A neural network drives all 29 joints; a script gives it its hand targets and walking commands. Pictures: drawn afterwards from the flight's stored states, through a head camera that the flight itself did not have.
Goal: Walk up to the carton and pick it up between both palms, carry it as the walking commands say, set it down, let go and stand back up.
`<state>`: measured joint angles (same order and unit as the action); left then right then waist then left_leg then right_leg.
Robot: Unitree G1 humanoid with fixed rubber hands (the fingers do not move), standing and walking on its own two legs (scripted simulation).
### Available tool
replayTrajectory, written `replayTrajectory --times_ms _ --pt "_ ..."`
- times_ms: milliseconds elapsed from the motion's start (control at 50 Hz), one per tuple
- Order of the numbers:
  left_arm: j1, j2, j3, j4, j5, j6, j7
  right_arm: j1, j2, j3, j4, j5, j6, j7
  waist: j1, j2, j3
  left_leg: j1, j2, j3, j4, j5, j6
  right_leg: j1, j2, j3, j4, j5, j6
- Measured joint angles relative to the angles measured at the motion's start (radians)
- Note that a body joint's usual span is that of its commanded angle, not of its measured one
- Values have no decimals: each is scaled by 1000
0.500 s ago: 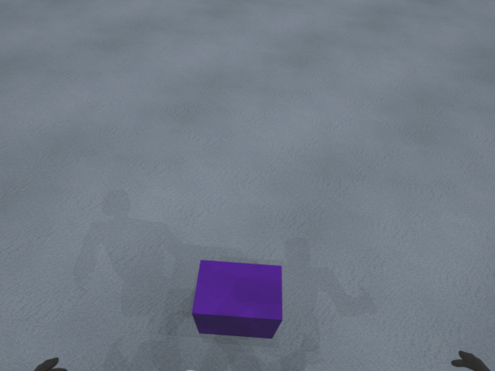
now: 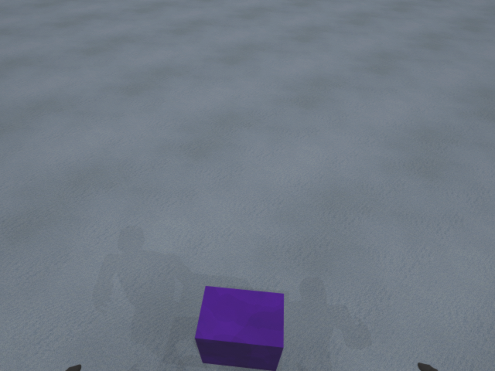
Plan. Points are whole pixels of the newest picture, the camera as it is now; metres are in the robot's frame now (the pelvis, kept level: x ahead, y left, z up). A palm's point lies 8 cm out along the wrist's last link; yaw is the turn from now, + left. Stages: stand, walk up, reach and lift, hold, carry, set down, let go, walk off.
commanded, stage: walk up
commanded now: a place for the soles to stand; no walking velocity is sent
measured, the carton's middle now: (241, 329) +0.43 +0.02 -0.64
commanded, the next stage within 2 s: reach and lift in 0.88 s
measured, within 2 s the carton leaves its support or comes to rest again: neither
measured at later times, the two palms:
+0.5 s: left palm out of the picture +0.10 +0.36 -0.10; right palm out of the picture +0.12 -0.29 -0.10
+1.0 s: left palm out of the picture +0.16 +0.33 -0.09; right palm out of the picture +0.16 -0.29 -0.10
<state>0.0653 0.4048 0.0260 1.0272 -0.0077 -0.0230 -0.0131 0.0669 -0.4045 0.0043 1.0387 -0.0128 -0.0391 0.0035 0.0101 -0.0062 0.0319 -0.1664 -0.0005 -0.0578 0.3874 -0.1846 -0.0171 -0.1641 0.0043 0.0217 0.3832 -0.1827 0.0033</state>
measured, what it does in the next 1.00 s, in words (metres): stands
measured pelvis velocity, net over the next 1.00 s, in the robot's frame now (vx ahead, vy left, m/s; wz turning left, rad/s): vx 0.00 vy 0.02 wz -0.02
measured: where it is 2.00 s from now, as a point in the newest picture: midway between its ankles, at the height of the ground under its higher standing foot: outside the picture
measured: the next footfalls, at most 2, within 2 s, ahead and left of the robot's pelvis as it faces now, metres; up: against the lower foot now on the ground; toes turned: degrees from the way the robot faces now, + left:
none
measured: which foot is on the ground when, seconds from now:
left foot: down 0.00-1.00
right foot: down 0.00-1.00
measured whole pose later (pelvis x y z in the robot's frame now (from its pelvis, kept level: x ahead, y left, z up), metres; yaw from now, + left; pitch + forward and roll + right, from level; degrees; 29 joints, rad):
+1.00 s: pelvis +0.00 +0.02 -0.01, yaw -1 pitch -1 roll +0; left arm 0.09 0.38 0.11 0.68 0.04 0.13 -0.05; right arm 0.09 -0.37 -0.15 0.66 -0.05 0.15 0.08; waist 0.01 0.02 0.14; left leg -0.28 -0.03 -0.03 0.58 -0.29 0.01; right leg -0.28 -0.02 0.05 0.57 -0.28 0.03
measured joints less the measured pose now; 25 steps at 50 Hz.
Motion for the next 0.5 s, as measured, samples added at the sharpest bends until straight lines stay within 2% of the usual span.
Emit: replayTrajectory --times_ms 100,260,500 --pt "-5 7 -4 27 0 -4 5 -25 -3 -1 28 -1 4 3 4 -11 -1 12 0 11 -24 10 6 13 -2 10 -32 18 6" --pt "29 22 -4 32 9 -16 32 -20 -5 -27 9 -12 39 23 -4 -12 8 2 -19 28 2 -7 26 -3 -19 28 -1 1 24" --pt "73 33 -11 22 13 -17 44 -8 14 -41 -26 -11 59 32 -1 -5 16 -2 -34 48 32 -35 43 -18 -33 47 42 -30 37"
